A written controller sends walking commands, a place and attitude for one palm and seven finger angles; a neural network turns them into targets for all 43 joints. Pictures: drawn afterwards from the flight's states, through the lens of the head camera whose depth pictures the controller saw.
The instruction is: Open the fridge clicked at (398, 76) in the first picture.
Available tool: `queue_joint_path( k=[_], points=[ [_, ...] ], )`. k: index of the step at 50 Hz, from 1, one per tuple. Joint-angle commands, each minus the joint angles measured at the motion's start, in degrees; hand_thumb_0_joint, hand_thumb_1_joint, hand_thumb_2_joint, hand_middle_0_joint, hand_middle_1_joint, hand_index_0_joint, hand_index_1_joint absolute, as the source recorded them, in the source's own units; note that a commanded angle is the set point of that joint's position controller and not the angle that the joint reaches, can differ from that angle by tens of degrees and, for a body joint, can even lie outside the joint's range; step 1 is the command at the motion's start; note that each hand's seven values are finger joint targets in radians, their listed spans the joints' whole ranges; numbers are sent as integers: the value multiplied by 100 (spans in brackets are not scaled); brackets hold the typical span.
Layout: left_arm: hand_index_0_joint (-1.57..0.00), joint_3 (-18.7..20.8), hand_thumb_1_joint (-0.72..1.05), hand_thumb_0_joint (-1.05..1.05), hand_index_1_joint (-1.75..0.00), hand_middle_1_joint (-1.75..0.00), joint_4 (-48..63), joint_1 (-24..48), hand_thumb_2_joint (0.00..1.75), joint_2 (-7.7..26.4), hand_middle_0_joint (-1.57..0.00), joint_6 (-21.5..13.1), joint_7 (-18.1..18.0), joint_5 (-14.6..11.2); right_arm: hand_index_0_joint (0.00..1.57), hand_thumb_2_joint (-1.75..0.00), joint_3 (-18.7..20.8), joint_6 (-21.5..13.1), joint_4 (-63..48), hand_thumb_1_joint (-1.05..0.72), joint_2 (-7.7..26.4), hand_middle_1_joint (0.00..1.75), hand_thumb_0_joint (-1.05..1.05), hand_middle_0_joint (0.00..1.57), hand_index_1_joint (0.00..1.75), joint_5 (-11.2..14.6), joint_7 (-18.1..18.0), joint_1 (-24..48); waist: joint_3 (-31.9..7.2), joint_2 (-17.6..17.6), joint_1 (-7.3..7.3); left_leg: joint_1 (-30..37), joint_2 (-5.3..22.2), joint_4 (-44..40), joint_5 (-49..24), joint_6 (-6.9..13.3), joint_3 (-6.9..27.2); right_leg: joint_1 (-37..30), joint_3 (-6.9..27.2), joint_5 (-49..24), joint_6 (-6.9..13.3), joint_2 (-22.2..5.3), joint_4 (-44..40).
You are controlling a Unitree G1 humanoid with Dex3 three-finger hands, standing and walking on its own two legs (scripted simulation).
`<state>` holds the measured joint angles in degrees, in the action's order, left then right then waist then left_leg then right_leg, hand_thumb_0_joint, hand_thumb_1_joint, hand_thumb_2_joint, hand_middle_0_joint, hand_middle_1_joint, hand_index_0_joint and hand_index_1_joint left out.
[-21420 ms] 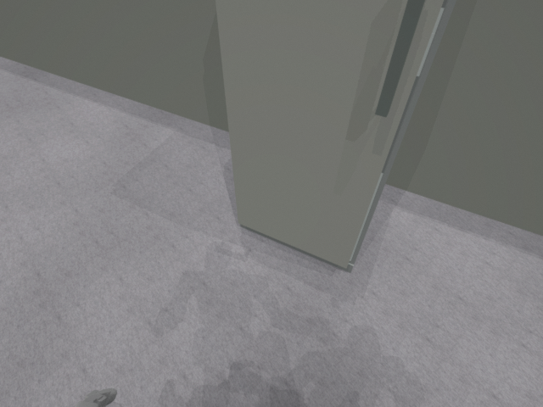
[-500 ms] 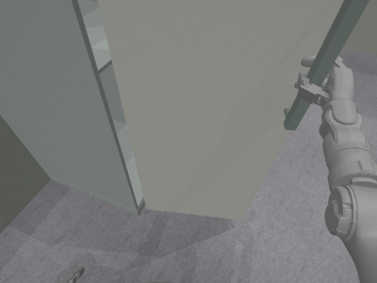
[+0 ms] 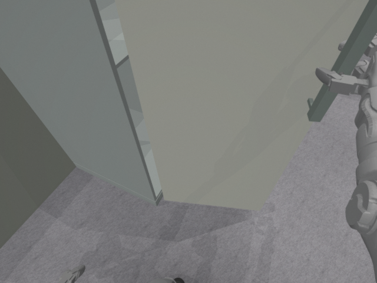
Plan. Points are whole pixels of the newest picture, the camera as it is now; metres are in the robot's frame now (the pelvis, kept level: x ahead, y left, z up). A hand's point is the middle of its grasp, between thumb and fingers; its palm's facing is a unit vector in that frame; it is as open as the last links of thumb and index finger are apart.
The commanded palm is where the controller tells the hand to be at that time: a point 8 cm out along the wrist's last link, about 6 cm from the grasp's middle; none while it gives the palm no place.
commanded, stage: loosen the grip on the handle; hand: right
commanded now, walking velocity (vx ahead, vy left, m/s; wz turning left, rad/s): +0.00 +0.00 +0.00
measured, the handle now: (341, 57) +0.54 -0.22 +0.21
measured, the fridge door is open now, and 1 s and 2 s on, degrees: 71 71 71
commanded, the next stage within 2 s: slip the hand off the handle in 0.34 s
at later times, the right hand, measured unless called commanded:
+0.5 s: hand (352, 92) +0.51 -0.26 +0.15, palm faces +0.24 +0.96 -0.14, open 14.5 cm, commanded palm +0.47 -0.31 +0.16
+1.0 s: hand out of the picture +0.50 -0.34 +0.15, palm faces +0.23 +0.96 -0.16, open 14.7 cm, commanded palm +0.47 -0.37 +0.16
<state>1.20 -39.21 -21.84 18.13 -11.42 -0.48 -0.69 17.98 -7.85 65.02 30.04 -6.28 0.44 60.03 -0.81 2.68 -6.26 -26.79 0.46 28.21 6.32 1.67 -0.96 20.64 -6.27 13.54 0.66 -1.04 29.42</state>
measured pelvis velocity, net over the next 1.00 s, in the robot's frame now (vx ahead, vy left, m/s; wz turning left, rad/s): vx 0.06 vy -0.03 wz -0.04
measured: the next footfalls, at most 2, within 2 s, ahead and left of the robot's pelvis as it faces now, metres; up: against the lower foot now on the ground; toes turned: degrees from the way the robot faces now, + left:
none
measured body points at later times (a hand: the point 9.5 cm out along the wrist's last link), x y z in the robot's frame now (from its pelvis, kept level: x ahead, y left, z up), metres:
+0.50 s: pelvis +0.05 -0.02 +0.00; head +0.09 -0.03 +0.45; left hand +0.13 +0.24 -0.11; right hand +0.49 -0.31 +0.16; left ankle +0.09 +0.10 -0.73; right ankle +0.02 -0.12 -0.73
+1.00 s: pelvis +0.06 -0.03 -0.01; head +0.11 -0.05 +0.44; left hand +0.12 +0.25 -0.11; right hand +0.48 -0.39 +0.17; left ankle +0.09 +0.10 -0.73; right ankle +0.02 -0.12 -0.73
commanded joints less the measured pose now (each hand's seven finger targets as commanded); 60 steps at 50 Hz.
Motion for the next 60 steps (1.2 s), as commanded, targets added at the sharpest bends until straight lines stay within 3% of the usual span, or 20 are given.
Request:
queue_joint_path(
  k=[1, 4, 7, 8, 9, 10, 13, 16, 19, 21, 22, 24, 28, 30, 34, 38, 45, 51, 58, 60],
  points=[
    [-20, 259, 90, 0, -30, -30, 775, 166, 90, 846, -20, -163, -54, -199, 41, -20, -148, -68, -1671, 55, 841, 135, 0, 41, 135, 518, 157, 2093, -1807, 228, 257, 1541, 256, -705, 1204, 87, 415, -54, 199, 593, 205, 12, -693],
    [-20, 252, 90, 0, -30, -30, 743, 220, 90, 792, -20, -206, -138, -216, 37, -20, -241, -99, -2744, 55, 854, 130, 0, 37, 130, 648, 128, 2822, -2099, -237, 185, 1523, 204, -623, 938, 64, 368, -442, 290, 389, 219, -17, -665],
    [-20, 232, 90, 0, -30, -30, 558, 156, 90, 701, -20, -284, -98, -134, 33, -20, -401, -304, -3476, 55, 729, 125, 0, 33, 125, 393, -183, 3110, -2427, -1216, 126, 1190, 47, -350, 286, 104, 151, -1117, 479, -218, 134, -26, -575],
    [-20, 243, 90, 0, -30, -30, 112, -324, 90, 892, -20, -114, -170, -61, 32, -20, 931, -160, -820, 55, 2144, 123, 0, 32, 123, 132, -304, 1765, -1239, 11, 110, 1005, 34, -376, 423, 48, 114, 8, 460, 93, 167, -17, -484],
    [-20, 125, 90, 0, -30, -30, 305, -261, 90, 967, -20, -4, -159, -47, 30, -20, 887, -237, -1234, 55, 2179, 122, 0, 30, 122, 249, -259, 1599, -1211, -119, 263, 1346, 91, -443, 270, 24, 147, 351, 383, 10, 159, 82, -533],
    [-20, 80, 90, 0, -30, -30, 441, -111, 90, 809, -20, 44, -130, -110, 29, -20, 587, -215, -1457, 55, 1809, 120, 0, 29, 120, 269, -233, 1628, -1486, -39, 252, 1575, 120, -351, 207, 13, 226, 279, 330, 11, 168, 127, -500],
    [-20, 182, 90, 0, -30, -30, 538, -73, 90, 703, -20, -32, -88, -76, 25, -20, -146, -499, -2518, 55, 1074, 115, 0, 25, 115, 204, -48, 2430, -2498, -1032, 154, 1440, 76, -57, -588, 82, 142, -661, 382, -825, 144, 101, -290],
    [-20, 242, 90, 0, -30, -30, 498, -242, 90, 710, -20, -24, -67, -58, 25, -20, -263, -707, -2994, 55, 739, 115, 0, 25, 115, 494, 162, 2072, -3109, -937, 127, 1268, -32, 89, -1140, 49, 52, -1476, 599, -2143, 66, -47, -32],
    [-20, 257, 90, 0, -30, -30, 466, -243, 90, 704, -20, 8, -83, -120, 25, -20, -287, -549, -2920, 55, 386, 115, 0, 25, 115, 889, 362, 1654, -2877, -504, 125, 1336, -72, 93, -1479, 11, -35, -1431, 622, -2757, 48, -94, 46],
    [-20, 241, 90, 0, -30, -30, 379, -251, 90, 698, -20, 92, -50, -146, 25, -20, -73, -246, -2527, 55, 477, 115, 0, 25, 115, 868, 361, 1250, -2341, -361, 241, 1301, -63, 76, -1499, -2, -59, -1044, 589, -2567, 29, -76, -5],
    [-20, 188, 90, 0, -30, -30, 157, -392, 90, 882, -20, 233, -144, -124, 25, -20, 1072, -106, -1487, 55, 2107, 115, 0, 25, 115, 598, 236, 1470, -1619, 156, 194, 1288, -36, 38, -1354, -19, -30, -232, 514, -1667, 82, -20, -54],
    [-20, 101, 90, 0, -30, -30, 457, -191, 90, 745, -20, 333, -177, -135, 25, -20, 935, -101, -1897, 55, 2168, 115, 0, 25, 115, 447, 184, 1710, -1454, -45, 294, 1619, 46, 43, -1166, 3, 32, 239, 438, -1097, 160, 120, -177],
    [-20, 119, 90, 0, -30, -30, 641, -260, 90, 604, -20, 323, -135, -80, 25, -20, 320, -528, -2657, 55, 1625, 115, 0, 25, 115, 268, 456, 1698, -2543, -967, 306, 1518, -12, 277, -1586, 63, 42, -690, 487, -2186, 110, 70, 56],
    [-20, 199, 90, 0, -30, -30, 603, -403, 90, 651, -20, 340, -149, -91, 25, -20, 453, -706, -2736, 55, 1651, 115, 0, 25, 115, 500, 722, 1359, -2966, -926, 319, 1434, -81, 304, -1676, 37, 39, -1155, 595, -2865, 38, -35, 209],
    [-20, 186, 90, 0, -30, -30, 573, -409, 90, 740, -20, 407, -232, -175, 25, -20, 460, -453, -2112, 55, 1484, 115, 0, 25, 115, 973, 1219, 1104, -2336, -466, 206, 1372, -88, 196, -1526, 19, -50, -653, 530, -2221, 87, 3, 153],
    [-20, 131, 90, 0, -30, -30, 603, -406, 90, 757, -20, 501, -245, -172, 25, -20, 568, -175, -1956, 55, 1951, 115, 0, 25, 115, 691, 1249, 1245, -1829, -767, 239, 1100, -46, 169, -1151, 37, -65, -235, 541, -1594, 87, 70, 61],
    [-20, 187, 90, 0, -30, -30, 596, -582, 90, 785, -20, 526, -271, -80, 25, -20, 899, -815, -2680, 55, 2380, 115, 0, 25, 115, 807, 1255, 1584, -2900, -1004, 245, 1137, -130, 329, -1219, 29, -38, -880, 733, -2296, -15, -1, 309],
    [-20, 102, 90, 0, -30, -30, 590, -589, 90, 813, -20, 626, -303, -139, 25, -20, 737, -437, -1654, 55, 2492, 115, 0, 25, 115, 668, 1501, 1329, -1995, -990, 194, 866, -95, 254, -887, 27, -96, -191, 683, -1636, -3, 32, 196],
    [-20, 196, 90, 0, -30, -30, 900, -479, 90, 773, -20, 616, -230, -138, 25, -20, 747, -525, -2961, 55, 1866, 115, 0, 25, 115, 1163, 1626, 194, -2625, -999, 476, 850, -184, 315, -1075, 27, -154, -987, 831, -2855, -157, -122, 351],
    [-20, 199, 90, 0, -30, -30, 927, -390, 90, 789, -20, 627, -216, -145, 25, -20, 1053, -499, -3300, 55, 2053, 115, 0, 25, 115, 1325, 1583, -91, -2606, -849, 577, 1045, -196, 340, -1185, 30, -164, -882, 822, -2907, -157, -128, 323]
  ],
)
